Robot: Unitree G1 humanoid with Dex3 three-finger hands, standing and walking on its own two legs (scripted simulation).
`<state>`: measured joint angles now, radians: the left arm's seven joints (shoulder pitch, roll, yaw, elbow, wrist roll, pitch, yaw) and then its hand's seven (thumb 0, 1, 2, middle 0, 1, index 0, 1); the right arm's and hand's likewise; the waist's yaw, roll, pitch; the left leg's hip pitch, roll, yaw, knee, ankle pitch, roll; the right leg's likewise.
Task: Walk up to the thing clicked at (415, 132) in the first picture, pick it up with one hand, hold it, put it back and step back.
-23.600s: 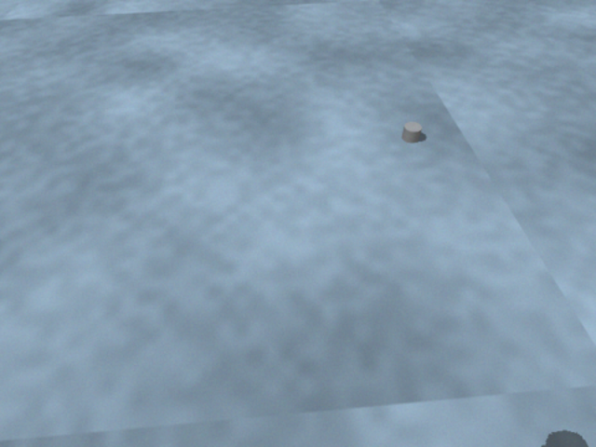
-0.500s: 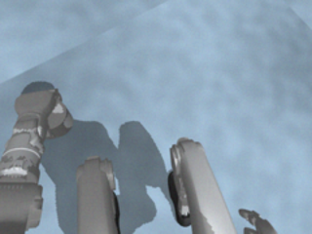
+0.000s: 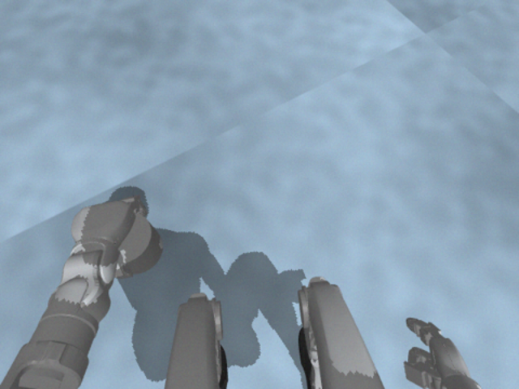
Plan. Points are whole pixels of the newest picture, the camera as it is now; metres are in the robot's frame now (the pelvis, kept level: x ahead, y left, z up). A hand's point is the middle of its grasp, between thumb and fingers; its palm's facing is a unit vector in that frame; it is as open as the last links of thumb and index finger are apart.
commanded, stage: lift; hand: left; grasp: from above
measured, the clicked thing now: (131, 243) +0.38 +0.22 -0.13
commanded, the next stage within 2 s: hold in 0.76 s
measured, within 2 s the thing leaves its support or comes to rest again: neither
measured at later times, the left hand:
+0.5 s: hand (81, 239) +0.34 +0.22 +0.05, palm faces -0.48 -0.07 -0.87, open 11.6 cm
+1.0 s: hand (48, 223) +0.34 +0.22 +0.11, palm faces -0.48 -0.06 -0.87, open 11.6 cm
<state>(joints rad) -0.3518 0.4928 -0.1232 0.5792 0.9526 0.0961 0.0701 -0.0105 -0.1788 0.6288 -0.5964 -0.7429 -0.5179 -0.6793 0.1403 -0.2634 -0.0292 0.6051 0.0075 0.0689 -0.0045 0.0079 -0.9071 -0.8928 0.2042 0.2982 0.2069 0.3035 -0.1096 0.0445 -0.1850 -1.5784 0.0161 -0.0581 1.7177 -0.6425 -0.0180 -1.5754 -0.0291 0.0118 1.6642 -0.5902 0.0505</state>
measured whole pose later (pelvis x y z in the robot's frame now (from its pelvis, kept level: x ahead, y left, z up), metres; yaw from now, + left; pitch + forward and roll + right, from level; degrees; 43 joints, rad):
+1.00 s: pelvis +0.05 +0.00 +0.20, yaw +0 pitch +7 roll -1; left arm -0.23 0.37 -0.22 0.77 1.02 0.03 0.12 -0.02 -0.20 0.66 -0.61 -0.74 -0.53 -0.68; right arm 0.23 -0.24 -0.04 0.72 0.03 0.03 -0.03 0.01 -0.91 -0.89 0.20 0.30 0.21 0.30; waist -0.04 0.02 -0.06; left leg -0.54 0.03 0.00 0.79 -0.37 -0.01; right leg -0.55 -0.03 0.02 0.74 -0.32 0.04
